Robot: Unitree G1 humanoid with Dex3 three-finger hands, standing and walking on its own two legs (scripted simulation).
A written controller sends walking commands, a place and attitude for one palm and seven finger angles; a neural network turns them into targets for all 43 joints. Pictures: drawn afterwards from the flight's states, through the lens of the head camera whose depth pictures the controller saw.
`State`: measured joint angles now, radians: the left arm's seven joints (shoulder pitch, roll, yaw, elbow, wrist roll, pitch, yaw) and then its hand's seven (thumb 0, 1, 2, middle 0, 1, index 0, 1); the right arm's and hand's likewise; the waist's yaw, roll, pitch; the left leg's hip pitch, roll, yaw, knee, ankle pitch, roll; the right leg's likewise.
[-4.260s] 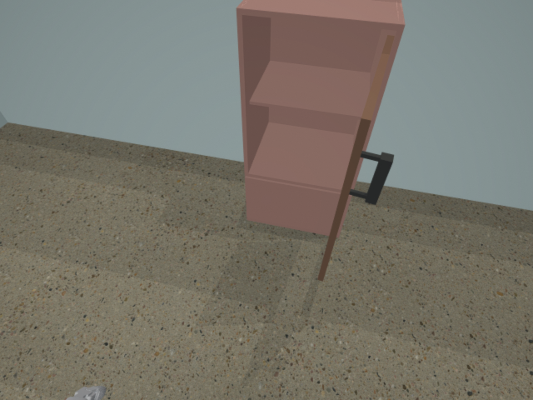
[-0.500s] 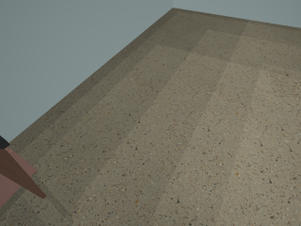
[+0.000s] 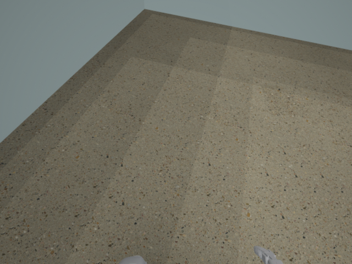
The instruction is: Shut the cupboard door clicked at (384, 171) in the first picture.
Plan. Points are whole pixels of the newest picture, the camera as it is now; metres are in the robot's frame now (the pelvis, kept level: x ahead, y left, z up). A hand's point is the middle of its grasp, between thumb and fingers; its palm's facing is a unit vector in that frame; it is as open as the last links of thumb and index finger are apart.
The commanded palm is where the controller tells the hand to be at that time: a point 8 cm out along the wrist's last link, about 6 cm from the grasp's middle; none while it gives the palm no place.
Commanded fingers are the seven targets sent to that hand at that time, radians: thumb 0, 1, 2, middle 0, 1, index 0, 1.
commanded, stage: walk around to get in front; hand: left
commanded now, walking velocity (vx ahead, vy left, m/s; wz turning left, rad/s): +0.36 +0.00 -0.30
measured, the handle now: out of the picture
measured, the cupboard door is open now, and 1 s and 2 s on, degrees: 82 82 82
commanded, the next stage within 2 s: none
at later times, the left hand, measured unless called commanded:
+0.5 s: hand (153, 188) +0.35 +0.10 -0.15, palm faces -0.18 -0.97 -0.17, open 7.4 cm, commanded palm none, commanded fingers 0.00 0.90 0.90 -0.20 -0.30 -0.20 -0.30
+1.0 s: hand (137, 172) +0.41 +0.16 -0.17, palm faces -0.10 -0.99 -0.13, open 7.4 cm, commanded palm none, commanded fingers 0.00 0.90 0.90 -0.20 -0.30 -0.20 -0.30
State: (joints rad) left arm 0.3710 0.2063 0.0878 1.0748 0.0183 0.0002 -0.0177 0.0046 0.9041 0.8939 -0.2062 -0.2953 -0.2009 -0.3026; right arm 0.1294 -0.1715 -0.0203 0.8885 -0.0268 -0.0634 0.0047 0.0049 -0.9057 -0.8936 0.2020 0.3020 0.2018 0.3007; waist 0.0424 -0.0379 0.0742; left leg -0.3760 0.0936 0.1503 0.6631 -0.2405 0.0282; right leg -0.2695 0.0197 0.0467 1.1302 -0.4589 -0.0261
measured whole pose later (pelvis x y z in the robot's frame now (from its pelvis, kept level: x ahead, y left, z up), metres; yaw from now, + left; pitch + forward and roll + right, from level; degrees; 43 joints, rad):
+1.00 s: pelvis +0.40 -0.02 +0.01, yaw -11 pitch -2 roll -1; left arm 0.33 0.19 0.08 1.13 0.03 -0.01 -0.02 0.00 0.91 0.89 -0.20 -0.29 -0.20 -0.30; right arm 0.22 -0.17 -0.04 0.99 -0.03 -0.08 -0.01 0.00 -0.91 -0.89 0.20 0.30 0.20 0.30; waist 0.02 -0.04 0.04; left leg -0.25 0.08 0.21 0.54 -0.25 0.04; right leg -0.41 -0.07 -0.05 1.19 -0.33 -0.01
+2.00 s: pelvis +0.81 -0.10 +0.02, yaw -12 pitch -3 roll -2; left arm 0.35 0.16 0.07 1.14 0.03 -0.02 -0.01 0.00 0.91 0.89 -0.20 -0.29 -0.20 -0.30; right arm 0.18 -0.14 -0.06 0.99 -0.01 -0.08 -0.01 -0.01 -0.93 -0.89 0.20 0.30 0.20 0.30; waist 0.03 -0.03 0.07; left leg -0.26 0.06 0.21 0.53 -0.23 0.07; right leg -0.42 -0.09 -0.06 1.19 -0.32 0.00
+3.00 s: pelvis +1.00 -0.15 +0.01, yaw +3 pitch +1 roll -2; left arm 0.17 0.27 0.10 0.93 0.02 0.06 0.00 0.00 0.91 0.89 -0.20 -0.29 -0.20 -0.30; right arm 0.18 -0.22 -0.06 0.89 -0.02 0.02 0.00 0.00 -0.91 -0.89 0.20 0.30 0.20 0.30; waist -0.01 -0.04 0.08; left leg -0.35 0.02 0.06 0.61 -0.27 0.05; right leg -0.53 -0.10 -0.08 1.17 -0.39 0.09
